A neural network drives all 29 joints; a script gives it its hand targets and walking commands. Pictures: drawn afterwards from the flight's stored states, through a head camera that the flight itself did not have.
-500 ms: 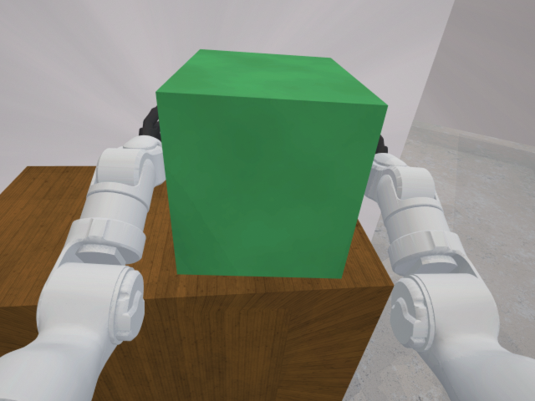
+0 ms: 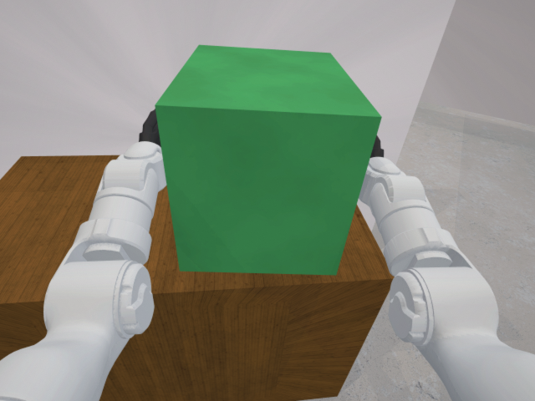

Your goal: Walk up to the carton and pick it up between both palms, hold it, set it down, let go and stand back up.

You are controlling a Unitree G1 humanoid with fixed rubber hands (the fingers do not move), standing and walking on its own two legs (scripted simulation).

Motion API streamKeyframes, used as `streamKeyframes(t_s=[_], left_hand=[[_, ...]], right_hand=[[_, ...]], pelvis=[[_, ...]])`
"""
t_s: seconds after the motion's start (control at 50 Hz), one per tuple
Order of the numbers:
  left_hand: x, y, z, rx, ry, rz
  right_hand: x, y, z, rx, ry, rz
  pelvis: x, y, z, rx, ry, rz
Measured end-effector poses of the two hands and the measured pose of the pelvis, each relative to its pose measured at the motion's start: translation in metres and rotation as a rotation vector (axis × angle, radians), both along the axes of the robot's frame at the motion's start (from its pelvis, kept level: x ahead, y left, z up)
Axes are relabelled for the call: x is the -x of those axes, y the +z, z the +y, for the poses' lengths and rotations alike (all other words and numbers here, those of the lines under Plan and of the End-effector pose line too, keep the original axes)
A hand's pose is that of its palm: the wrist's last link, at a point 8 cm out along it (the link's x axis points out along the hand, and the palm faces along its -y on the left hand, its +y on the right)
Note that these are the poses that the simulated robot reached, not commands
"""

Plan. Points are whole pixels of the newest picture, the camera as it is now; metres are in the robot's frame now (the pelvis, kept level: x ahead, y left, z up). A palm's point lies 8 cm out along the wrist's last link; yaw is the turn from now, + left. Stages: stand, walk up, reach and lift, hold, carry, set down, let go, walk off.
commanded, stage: set down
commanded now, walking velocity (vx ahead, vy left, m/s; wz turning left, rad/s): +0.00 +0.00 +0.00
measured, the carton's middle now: (262, 151) +0.47 +0.02 +0.20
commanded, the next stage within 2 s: none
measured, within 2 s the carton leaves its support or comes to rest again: neither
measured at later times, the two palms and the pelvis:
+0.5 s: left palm (152, 163) +0.43 +0.19 +0.19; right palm (356, 168) +0.44 -0.14 +0.19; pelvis +0.02 +0.00 +0.00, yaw +0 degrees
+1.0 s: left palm (159, 171) +0.44 +0.19 +0.17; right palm (354, 175) +0.45 -0.14 +0.17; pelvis +0.03 +0.00 +0.00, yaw +0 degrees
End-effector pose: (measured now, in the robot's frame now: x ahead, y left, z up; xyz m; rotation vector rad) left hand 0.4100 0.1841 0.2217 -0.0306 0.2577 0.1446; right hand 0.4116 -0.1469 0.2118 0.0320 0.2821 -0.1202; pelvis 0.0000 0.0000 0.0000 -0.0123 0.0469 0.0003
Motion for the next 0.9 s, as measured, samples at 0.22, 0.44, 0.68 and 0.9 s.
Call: streamKeyframes(t_s=[0.22,0.44,0.68,0.9], left_hand=[[-0.019,-0.016,0.002,0.004,0.008,-0.014],[-0.02,-0.03,0.011,0.012,0.014,-0.005],[-0.022,-0.038,0.009,0.012,0.01,-0.012],[-0.029,-0.052,0.007,0.012,0.007,-0.002]], right_hand=[[-0.023,-0.008,0.002,0.025,0.01,-0.015],[-0.027,-0.016,0.01,0.032,0.019,-0.007],[-0.028,-0.025,0.009,0.029,0.014,-0.016],[-0.034,-0.037,0.007,0.028,0.01,-0.006]], pelvis=[[-0.019,0.003,0.0,0.001,0.001,0.018],[-0.025,0.004,0.004,0.005,0.002,0.005],[-0.024,0.004,0.004,0.005,0.002,0.004],[-0.028,0.004,0.004,0.005,0.002,0.009]])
